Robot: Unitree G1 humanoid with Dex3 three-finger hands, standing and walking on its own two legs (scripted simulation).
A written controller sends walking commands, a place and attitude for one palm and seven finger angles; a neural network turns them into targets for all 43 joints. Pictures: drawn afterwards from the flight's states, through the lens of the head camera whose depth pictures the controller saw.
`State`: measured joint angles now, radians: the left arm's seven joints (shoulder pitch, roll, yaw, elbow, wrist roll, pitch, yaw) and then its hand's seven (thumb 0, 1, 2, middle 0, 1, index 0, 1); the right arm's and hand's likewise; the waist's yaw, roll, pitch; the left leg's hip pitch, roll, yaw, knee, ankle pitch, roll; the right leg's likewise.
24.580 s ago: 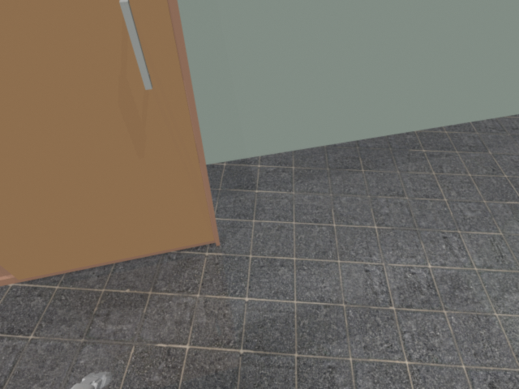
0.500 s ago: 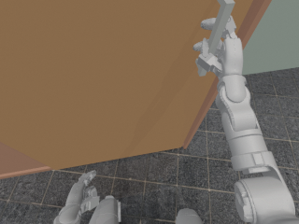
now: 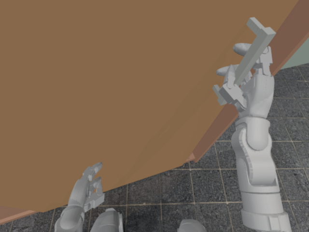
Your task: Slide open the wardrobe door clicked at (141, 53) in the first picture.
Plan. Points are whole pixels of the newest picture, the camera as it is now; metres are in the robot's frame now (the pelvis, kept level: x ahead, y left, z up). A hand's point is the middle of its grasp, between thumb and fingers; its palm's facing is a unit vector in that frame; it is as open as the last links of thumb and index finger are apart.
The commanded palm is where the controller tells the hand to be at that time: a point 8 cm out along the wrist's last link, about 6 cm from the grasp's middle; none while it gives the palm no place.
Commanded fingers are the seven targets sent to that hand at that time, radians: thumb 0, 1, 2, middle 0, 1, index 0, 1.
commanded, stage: step sideways, sliding the door along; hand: right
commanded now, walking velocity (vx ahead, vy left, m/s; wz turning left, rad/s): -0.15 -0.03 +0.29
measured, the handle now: (235, 68) +0.39 -0.20 +0.19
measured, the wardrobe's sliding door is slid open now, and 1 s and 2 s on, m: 0.10 0.39 0.47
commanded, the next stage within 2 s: stop walking and hold the door there in 1.64 s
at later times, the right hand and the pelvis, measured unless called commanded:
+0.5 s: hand (161, 109) +0.31 -0.03 +0.18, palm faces -0.20 +0.98 -0.03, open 6.1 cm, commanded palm +0.29 -0.05 +0.17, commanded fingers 0.00 -0.90 -0.90 0.45 1.40 0.45 1.40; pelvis +0.03 +0.01 +0.03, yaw +9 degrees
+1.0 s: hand (82, 131) +0.28 +0.10 +0.18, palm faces -0.26 +0.96 -0.06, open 6.0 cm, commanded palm +0.27 +0.05 +0.18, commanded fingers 0.00 -0.90 -0.90 0.45 1.40 0.45 1.40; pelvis -0.09 +0.09 +0.01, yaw +14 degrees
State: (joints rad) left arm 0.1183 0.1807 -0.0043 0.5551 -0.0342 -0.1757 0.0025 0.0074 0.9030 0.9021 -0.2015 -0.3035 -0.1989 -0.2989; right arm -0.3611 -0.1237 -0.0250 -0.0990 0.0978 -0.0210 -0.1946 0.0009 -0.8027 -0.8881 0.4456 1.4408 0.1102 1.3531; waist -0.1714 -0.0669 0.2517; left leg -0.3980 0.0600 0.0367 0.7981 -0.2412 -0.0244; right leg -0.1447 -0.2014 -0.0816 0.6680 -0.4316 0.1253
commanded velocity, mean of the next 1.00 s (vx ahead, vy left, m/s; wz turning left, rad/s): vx -0.20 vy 0.23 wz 0.14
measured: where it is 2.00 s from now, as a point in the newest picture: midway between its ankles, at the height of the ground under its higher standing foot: outside the picture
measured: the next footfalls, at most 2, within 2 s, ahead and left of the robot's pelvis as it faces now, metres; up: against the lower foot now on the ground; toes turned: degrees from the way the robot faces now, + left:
right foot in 0.22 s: +0.03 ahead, -0.12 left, +0.00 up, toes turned -8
left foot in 0.64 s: +0.08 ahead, +0.15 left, +0.00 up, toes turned +15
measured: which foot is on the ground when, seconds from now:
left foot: down 0.00-0.22, up 0.24-0.62, down 0.64-1.00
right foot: down 0.00-0.04, up 0.06-0.20, down 0.22-0.66, up 0.68-0.98, down 1.00-1.00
